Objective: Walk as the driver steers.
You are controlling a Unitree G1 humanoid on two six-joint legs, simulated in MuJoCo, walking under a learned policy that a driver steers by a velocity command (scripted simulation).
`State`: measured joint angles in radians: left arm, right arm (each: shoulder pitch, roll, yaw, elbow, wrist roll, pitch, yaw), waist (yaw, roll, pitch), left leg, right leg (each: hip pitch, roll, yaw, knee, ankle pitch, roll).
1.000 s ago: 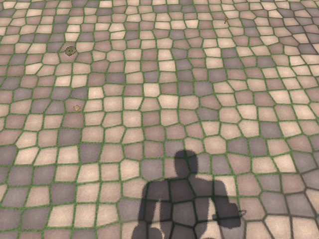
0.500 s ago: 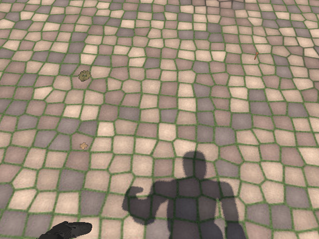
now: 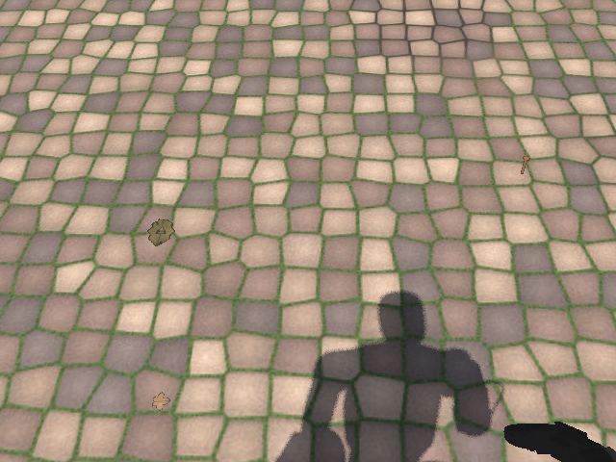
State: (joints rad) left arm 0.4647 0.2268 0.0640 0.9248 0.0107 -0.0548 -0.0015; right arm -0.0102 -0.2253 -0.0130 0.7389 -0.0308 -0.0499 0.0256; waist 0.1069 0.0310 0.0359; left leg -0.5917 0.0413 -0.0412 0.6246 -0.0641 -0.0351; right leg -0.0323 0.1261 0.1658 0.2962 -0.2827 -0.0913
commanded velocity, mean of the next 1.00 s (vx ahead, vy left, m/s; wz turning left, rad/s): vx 0.46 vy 0.00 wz -0.43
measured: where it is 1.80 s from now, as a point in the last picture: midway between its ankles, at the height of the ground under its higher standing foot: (445, 413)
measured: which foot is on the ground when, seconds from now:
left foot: up 0.00-0.06, down 0.08-0.60, up 0.62-1.00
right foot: down 0.00-0.08, up 0.10-0.60, down 0.62-1.00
